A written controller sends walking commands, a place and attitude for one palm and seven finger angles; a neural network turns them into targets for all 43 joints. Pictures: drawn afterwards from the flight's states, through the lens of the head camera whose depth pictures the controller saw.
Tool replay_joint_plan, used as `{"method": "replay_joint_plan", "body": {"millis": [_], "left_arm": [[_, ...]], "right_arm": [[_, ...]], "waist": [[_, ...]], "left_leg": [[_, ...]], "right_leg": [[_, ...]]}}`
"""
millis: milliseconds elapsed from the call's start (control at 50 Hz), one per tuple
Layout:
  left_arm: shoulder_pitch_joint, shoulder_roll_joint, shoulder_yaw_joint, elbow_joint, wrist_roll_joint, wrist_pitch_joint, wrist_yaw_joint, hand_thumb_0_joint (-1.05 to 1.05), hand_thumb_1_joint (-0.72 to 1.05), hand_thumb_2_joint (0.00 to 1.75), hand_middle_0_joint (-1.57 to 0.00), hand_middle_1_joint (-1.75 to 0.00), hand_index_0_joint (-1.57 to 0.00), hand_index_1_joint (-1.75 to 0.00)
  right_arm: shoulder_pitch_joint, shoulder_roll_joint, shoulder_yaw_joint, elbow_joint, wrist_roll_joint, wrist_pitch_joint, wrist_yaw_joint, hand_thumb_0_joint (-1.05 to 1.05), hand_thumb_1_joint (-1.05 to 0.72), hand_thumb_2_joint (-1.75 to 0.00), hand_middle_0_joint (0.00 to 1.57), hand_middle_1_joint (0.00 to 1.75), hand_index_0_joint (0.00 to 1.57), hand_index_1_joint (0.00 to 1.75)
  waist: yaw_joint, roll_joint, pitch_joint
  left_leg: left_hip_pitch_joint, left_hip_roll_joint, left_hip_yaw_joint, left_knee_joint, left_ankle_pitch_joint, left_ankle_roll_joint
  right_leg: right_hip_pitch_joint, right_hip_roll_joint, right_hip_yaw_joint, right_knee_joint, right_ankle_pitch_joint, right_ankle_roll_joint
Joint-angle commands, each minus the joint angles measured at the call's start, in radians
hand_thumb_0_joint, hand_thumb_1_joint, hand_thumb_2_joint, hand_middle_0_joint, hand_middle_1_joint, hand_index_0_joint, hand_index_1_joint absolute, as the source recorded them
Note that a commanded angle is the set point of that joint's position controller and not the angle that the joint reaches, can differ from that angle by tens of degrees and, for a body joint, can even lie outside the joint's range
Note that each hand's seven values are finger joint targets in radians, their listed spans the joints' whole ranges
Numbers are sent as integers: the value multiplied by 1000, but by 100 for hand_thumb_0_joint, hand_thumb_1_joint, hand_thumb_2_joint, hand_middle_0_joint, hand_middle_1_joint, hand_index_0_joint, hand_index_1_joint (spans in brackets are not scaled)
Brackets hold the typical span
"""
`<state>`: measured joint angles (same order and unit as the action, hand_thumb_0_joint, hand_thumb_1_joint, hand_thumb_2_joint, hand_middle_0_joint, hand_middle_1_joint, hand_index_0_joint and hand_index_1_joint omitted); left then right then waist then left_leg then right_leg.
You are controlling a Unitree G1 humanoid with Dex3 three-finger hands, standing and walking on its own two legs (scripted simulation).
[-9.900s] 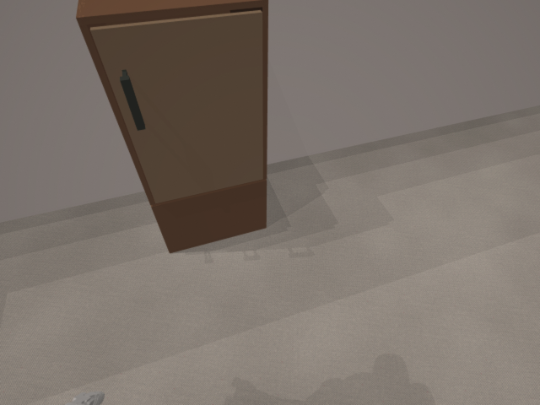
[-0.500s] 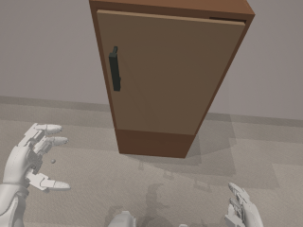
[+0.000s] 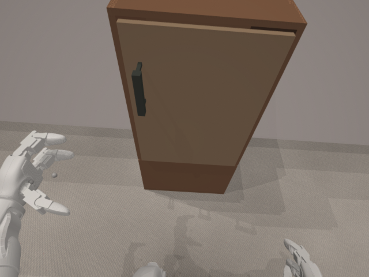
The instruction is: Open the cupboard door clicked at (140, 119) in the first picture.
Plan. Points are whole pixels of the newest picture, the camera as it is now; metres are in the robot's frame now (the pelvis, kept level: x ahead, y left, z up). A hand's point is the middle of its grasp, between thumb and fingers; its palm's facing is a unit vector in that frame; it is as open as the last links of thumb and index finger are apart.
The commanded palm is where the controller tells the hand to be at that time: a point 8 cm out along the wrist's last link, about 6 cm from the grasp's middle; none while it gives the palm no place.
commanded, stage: raise the hand with hooked fingers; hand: left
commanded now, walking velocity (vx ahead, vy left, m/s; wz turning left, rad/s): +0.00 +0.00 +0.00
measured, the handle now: (140, 90) +0.57 +0.16 +0.05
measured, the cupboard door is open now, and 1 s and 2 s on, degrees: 0 0 0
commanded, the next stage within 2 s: move the hooked fingers beside the handle in 0.34 s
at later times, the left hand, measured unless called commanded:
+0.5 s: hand (66, 179) +0.28 +0.25 +0.06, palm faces +0.03 -1.00 -0.03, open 14.0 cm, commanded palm +0.27 +0.30 +0.07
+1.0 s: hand (92, 146) +0.36 +0.23 +0.06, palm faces +0.01 -1.00 -0.02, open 14.0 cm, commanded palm +0.35 +0.28 +0.06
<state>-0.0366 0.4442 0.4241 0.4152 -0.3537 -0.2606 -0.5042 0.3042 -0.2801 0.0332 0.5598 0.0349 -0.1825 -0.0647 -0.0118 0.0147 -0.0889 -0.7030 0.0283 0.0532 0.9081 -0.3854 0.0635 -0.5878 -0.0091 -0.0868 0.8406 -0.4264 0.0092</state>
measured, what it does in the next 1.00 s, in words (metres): stands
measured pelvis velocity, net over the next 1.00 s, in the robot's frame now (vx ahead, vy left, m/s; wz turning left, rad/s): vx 0.00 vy -0.03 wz -0.01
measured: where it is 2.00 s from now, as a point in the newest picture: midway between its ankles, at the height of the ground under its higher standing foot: outside the picture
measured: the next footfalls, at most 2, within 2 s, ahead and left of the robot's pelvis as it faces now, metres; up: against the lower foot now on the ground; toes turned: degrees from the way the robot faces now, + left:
none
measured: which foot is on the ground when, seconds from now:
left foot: down 0.00-1.00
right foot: down 0.00-1.00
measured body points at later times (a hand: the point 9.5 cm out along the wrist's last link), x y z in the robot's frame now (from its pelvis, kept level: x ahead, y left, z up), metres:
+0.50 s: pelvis +0.00 -0.02 +0.00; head +0.04 -0.01 +0.45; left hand +0.27 +0.31 +0.07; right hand +0.15 -0.27 -0.08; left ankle +0.04 +0.07 -0.69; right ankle -0.01 -0.13 -0.69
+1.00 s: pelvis +0.00 -0.03 -0.01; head +0.07 -0.02 +0.44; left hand +0.36 +0.28 +0.07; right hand +0.10 -0.29 -0.10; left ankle +0.04 +0.07 -0.69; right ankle -0.01 -0.13 -0.69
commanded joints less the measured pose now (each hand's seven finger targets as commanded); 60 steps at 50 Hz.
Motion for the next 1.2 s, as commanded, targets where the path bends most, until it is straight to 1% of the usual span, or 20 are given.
{"method": "replay_joint_plan", "body": {"millis": [0,100,240,280,340,420,440,500,540,580,620,660,700,740,780,880,1020,1040,1100,1180], "left_arm": [[-157,229,89,-192,-29,-72,3,0,-50,30,-30,-120,-30,-120],[-186,249,98,-219,-23,-99,15,0,-50,30,-30,-120,-30,-120],[-178,230,88,-194,-32,-104,8,0,-50,30,-30,-120,-30,-120],[-186,235,91,-174,-38,-98,2,0,-50,30,-30,-120,-30,-120],[-186,227,79,-194,-34,-101,-2,0,-50,30,-30,-120,-30,-120],[-174,225,84,-166,-35,-96,0,0,-50,30,-30,-120,-30,-120],[-244,220,63,-178,-31,-101,0,0,-50,30,-30,-120,-30,-120],[-318,251,78,-135,-19,-109,9,0,-50,30,-30,-120,-30,-120],[-404,221,32,-107,-7,-111,10,0,-50,30,-30,-120,-30,-120],[-433,254,49,-57,0,-110,11,0,-50,30,-30,-120,-30,-120],[-450,270,58,-40,13,-113,11,0,-50,30,-30,-120,-30,-120],[-473,261,50,-30,16,-116,14,0,-50,30,-30,-120,-30,-120],[-429,287,82,3,16,-114,15,0,-50,30,-30,-120,-30,-120],[-460,303,96,49,18,-105,22,0,-50,30,-30,-120,-30,-120],[-477,287,80,50,21,-109,24,0,-50,30,-30,-120,-30,-120],[-561,244,26,65,36,-123,38,0,-50,30,-30,-120,-30,-120],[-653,306,74,133,69,-154,74,0,-50,30,-30,-120,-30,-120],[-658,310,73,142,75,-157,75,0,-50,30,-30,-120,-30,-120],[-687,326,85,207,81,-161,76,0,-50,30,-30,-120,-30,-120],[-741,329,73,215,89,-174,67,0,-50,30,-30,-120,-30,-120]], "right_arm": [[-22,-163,-66,-146,7,-43,-6,0,-90,-90,20,30,20,30],[-25,-158,-66,-144,7,-39,-9,0,-90,-90,20,30,20,30],[-35,-151,-63,-135,12,-38,-16,0,-90,-90,20,30,20,30],[-35,-154,-60,-135,10,-35,-19,0,-90,-90,20,30,20,30],[-40,-149,-61,-136,14,-37,-19,0,-90,-90,20,30,20,30],[-40,-148,-59,-139,14,-35,-19,0,-90,-90,20,30,20,30],[-42,-150,-56,-131,14,-36,-21,0,-90,-90,20,30,20,30],[-33,-152,-55,-116,12,-35,-30,0,-90,-90,20,30,20,30],[-33,-151,-53,-104,15,-36,-34,0,-90,-90,20,30,20,30],[-22,-157,-54,-92,13,-31,-37,0,-90,-90,20,30,20,30],[-20,-154,-54,-91,13,-25,-35,0,-90,-90,20,30,20,30],[-16,-150,-56,-89,13,-21,-32,0,-90,-90,20,30,20,30],[-8,-151,-55,-97,11,-10,-25,0,-90,-90,20,30,20,30],[-1,-153,-56,-93,12,3,-22,0,-90,-90,20,30,20,30],[4,-151,-58,-98,12,11,-19,0,-90,-90,20,30,20,30],[29,-154,-65,-92,13,30,-14,0,-90,-90,20,30,20,30],[63,-158,-72,-61,4,63,-13,0,-90,-90,20,30,20,30],[64,-157,-71,-61,6,68,-11,0,-90,-90,20,30,20,30],[76,-160,-70,-52,4,85,-10,0,-90,-90,20,30,20,30],[88,-159,-73,-52,1,99,-6,0,-90,-90,20,30,20,30]], "waist": [[9,74,-238],[5,125,-245],[-1,102,-235],[-1,61,-215],[-2,100,-236],[-1,64,-226],[-17,84,-216],[-18,75,-220],[-37,81,-207],[-35,49,-219],[-22,87,-260],[-23,87,-289],[-3,88,-311],[-12,49,-274],[-7,72,-279],[-34,76,-286],[-33,62,-362],[-33,87,-355],[-42,45,-336],[-46,103,-372]], "left_leg": [[282,-3,-124,-160,246,-53],[285,-6,-114,-158,197,-47],[254,-11,-97,-145,175,-39],[224,-13,-95,-141,153,-35],[240,-15,-88,-134,171,-34],[218,-16,-85,-128,166,-33],[218,-16,-87,-126,150,-32],[207,-15,-89,-119,128,-31],[203,-15,-88,-116,101,-30],[191,-13,-88,-106,105,-27],[202,-15,-81,-104,136,-29],[221,-15,-82,-102,164,-28],[207,-16,-75,-98,208,-29],[170,-15,-70,-96,186,-29],[175,-17,-69,-93,209,-28],[204,-13,-72,-89,218,-27],[208,-10,-70,-76,262,-27],[208,-10,-70,-76,266,-29],[184,-6,-71,-72,268,-26],[207,-6,-71,-62,290,-26]], "right_leg": [[-30,55,4,-81,176,-42],[-30,53,18,-86,149,-43],[-19,51,30,-97,156,-36],[-7,52,36,-104,143,-37],[-6,47,41,-102,162,-35],[-4,48,45,-101,164,-31],[-24,46,44,-101,150,-30],[-26,44,56,-102,125,-33],[-51,39,60,-105,100,-29],[-37,39,71,-105,100,-30],[-17,34,73,-96,136,-31],[-13,34,69,-89,165,-30],[28,38,72,-77,218,-33],[19,37,74,-85,207,-27],[25,39,74,-75,233,-32],[-25,44,65,-68,236,-32],[0,42,71,-50,280,-26],[-7,42,71,-48,280,-28],[-11,47,69,-46,291,-27],[-21,49,70,-38,301,-31]]}}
